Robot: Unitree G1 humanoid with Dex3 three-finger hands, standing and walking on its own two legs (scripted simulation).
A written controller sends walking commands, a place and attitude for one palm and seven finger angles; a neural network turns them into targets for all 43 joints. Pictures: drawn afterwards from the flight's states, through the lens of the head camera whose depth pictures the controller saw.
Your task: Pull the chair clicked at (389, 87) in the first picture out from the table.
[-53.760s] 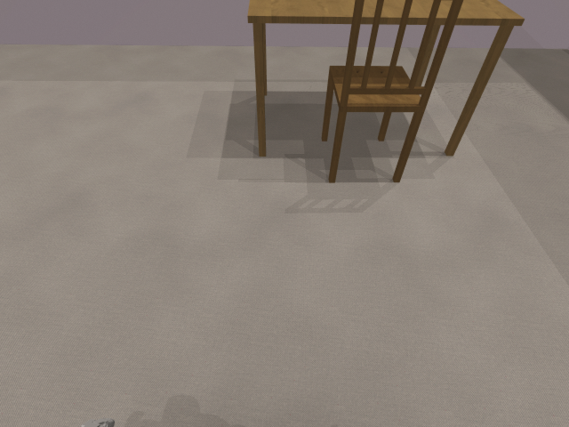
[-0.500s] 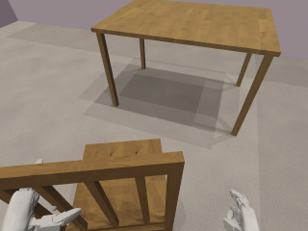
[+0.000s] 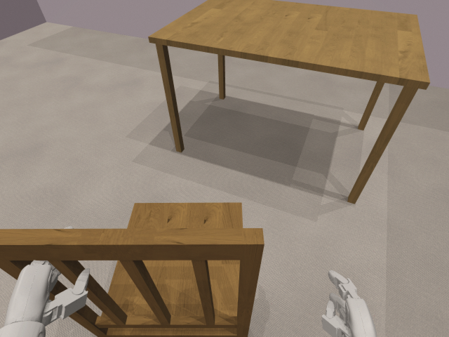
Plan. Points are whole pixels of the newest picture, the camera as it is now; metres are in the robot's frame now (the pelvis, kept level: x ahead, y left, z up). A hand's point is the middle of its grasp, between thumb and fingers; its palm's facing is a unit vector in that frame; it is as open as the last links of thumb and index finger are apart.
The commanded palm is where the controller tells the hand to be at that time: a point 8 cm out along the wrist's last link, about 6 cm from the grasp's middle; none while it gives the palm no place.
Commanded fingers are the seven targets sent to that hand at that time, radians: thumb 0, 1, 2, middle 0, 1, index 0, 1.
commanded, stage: draw the hand back to the body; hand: left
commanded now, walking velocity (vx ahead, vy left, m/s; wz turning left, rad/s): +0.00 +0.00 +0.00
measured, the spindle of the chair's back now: (151, 294) +0.20 +0.18 -0.06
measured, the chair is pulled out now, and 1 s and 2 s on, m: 0.80 0.88 0.96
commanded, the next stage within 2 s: step back with the hand held close in 0.18 s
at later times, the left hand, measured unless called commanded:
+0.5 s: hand (76, 296) +0.15 +0.25 +0.06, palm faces +0.23 -0.88 -0.42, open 8.5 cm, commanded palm +0.11 +0.29 +0.18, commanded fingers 0.00 0.90 0.90 -0.20 -0.30 -0.20 -0.30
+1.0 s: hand out of the picture +0.06 +0.24 +0.06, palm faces +0.06 -0.88 -0.47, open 8.7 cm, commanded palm +0.03 +0.30 +0.18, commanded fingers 0.00 0.90 0.90 -0.20 -0.30 -0.20 -0.30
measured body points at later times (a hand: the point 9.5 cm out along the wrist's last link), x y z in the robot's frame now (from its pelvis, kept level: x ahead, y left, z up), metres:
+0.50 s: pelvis -0.04 +0.00 +0.00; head +0.01 +0.00 +0.45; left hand +0.13 +0.29 +0.08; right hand +0.16 -0.23 -0.08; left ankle -0.03 +0.14 -0.73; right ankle -0.03 -0.12 -0.73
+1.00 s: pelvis -0.11 +0.00 -0.01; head -0.05 +0.02 +0.43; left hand +0.05 +0.29 +0.08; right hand +0.05 -0.24 -0.10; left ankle -0.03 +0.14 -0.73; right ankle -0.03 -0.12 -0.73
